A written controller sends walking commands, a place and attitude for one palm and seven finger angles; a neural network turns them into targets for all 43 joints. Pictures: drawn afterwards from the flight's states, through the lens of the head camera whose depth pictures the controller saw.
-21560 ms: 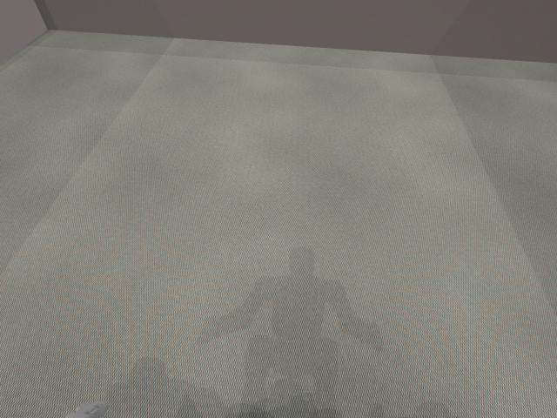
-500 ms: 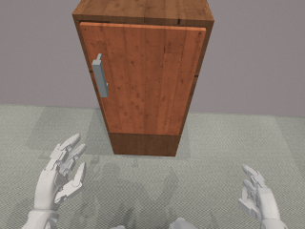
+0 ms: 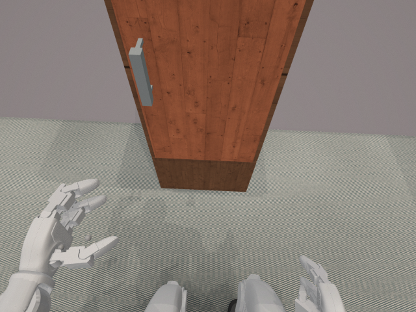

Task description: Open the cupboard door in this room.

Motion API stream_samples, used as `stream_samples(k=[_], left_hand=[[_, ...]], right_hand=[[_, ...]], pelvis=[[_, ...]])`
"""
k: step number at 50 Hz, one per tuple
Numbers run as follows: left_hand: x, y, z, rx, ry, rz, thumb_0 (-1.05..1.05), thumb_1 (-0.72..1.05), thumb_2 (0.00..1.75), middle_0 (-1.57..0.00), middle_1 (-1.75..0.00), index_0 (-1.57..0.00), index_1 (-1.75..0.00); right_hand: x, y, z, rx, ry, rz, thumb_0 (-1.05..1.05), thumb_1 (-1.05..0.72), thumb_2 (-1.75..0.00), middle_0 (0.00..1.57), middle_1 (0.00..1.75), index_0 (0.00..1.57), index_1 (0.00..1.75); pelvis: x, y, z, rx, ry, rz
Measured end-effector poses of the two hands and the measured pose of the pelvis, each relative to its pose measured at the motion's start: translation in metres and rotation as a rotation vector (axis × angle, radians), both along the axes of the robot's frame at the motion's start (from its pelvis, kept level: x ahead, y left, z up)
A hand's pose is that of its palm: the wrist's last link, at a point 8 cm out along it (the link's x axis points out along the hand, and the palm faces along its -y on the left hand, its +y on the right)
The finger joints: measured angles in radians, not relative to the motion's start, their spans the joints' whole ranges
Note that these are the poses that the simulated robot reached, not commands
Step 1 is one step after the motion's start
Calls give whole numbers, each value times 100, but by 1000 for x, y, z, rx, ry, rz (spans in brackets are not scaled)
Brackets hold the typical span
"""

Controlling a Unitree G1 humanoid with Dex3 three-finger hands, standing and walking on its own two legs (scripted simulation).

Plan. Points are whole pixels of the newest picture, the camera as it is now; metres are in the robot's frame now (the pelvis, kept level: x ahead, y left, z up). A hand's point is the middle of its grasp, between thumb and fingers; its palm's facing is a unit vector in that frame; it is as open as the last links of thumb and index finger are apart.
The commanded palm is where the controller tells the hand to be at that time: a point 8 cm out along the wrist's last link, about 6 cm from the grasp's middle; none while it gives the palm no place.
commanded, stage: raise the hand with hooked fingers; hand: left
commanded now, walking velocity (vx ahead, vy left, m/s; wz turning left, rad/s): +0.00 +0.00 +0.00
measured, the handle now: (144, 73) +0.62 +0.19 +0.06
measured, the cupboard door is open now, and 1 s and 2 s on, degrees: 0 0 0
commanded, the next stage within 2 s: move the hooked fingers beside the handle in 1.28 s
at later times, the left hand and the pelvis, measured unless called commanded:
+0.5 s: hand (59, 212) +0.27 +0.27 +0.05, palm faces +0.02 -1.00 -0.06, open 13.6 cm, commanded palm +0.25 +0.32 +0.06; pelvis +0.01 +0.02 +0.01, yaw +0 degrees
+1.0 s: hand (57, 185) +0.31 +0.28 +0.07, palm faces +0.00 -1.00 -0.05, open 13.9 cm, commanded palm +0.28 +0.33 +0.07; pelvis +0.02 +0.01 +0.02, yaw -1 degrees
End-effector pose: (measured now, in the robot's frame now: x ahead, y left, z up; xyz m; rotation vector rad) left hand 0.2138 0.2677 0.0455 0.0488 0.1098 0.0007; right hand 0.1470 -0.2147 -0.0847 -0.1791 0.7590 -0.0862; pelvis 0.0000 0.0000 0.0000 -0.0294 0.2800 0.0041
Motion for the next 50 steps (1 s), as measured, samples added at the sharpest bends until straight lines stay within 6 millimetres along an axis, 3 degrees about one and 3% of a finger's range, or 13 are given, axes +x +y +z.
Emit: stream_samples(k=[5,12,19,27,33,41,50], left_hand=[[1,14,5,17,-35,28,0,3,52,-27,-86,-27,-86],[10,27,4,9,-52,8,0,-13,45,-28,-96,-28,-97],[21,39,10,8,-63,18,-1,-30,38,-29,-107,-29,-107],[38,56,16,14,-52,25,-1,-44,32,-30,-116,-30,-117],[53,66,21,16,-50,22,-1,-48,31,-30,-119,-30,-119],[73,76,26,10,-50,23,-1,-49,30,-30,-120,-30,-120],[78,67,26,1,-45,3,-1,-49,30,-30,-120,-30,-120]], right_hand=[[-13,-21,11,-76,8,-26,1,-90,-90,20,30,20,30],[2,-36,32,-161,-44,-19,1,-91,-90,20,30,20,30],[28,-22,46,-152,-103,27,1,-91,-90,20,30,20,30],[40,0,42,-103,-91,70,1,-91,-90,20,30,20,30],[34,2,35,-91,-45,71,1,-90,-90,20,30,20,30],[18,-14,32,-115,19,35,1,-90,-90,20,30,20,30],[6,-31,38,-137,41,-2,1,-91,-90,20,30,20,30]], pelvis=[[0,6,4,1,1,-1],[3,13,7,-5,-8,1],[7,16,12,-14,-18,7],[13,17,15,-19,-15,10],[16,17,17,-19,-9,9],[18,14,20,-15,-3,2],[20,12,23,-8,0,-8]])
